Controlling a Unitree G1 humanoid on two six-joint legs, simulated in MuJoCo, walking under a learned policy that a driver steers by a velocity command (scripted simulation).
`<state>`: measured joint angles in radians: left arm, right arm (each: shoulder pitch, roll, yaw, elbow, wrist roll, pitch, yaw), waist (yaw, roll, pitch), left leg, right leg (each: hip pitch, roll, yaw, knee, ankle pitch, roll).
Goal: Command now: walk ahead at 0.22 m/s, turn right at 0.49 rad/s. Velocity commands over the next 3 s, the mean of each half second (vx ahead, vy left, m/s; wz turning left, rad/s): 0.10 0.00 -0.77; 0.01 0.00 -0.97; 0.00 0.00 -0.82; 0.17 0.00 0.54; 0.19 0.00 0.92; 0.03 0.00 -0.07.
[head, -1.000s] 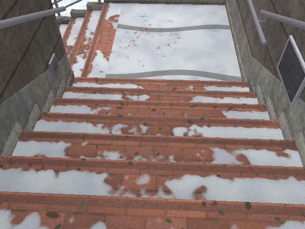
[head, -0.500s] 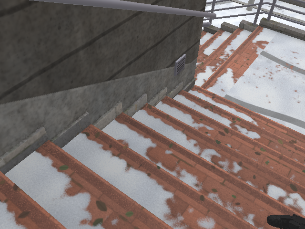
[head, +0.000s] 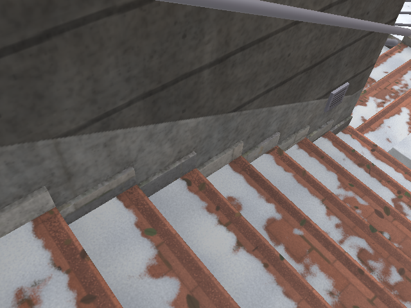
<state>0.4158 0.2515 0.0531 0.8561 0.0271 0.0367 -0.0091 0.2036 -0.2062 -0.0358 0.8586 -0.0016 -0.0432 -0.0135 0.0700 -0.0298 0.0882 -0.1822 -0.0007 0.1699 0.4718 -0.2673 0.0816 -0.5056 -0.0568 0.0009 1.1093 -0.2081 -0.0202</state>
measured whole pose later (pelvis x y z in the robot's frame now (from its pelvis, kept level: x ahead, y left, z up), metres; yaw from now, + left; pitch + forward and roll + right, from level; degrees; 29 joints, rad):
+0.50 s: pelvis +0.11 -0.02 -0.18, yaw -27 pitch -1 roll +0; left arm 0.20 0.28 0.07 0.74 0.00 0.06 -0.01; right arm 0.20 -0.22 -0.03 0.79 -0.05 0.04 -0.07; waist 0.00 0.01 0.05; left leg -0.82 0.07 0.01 2.04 -0.65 -0.02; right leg -0.44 0.11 -0.05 0.63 -0.16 -0.13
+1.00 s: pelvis +0.14 +0.12 -0.15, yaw -53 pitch -1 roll +0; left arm 0.26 0.32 0.13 0.68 0.02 0.03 0.03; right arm 0.27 -0.22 0.03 0.57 0.03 0.03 0.01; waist -0.01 -0.03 -0.03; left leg -0.52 -0.06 0.07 1.43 -0.93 0.09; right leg -0.66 0.21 0.30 0.84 -0.55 0.03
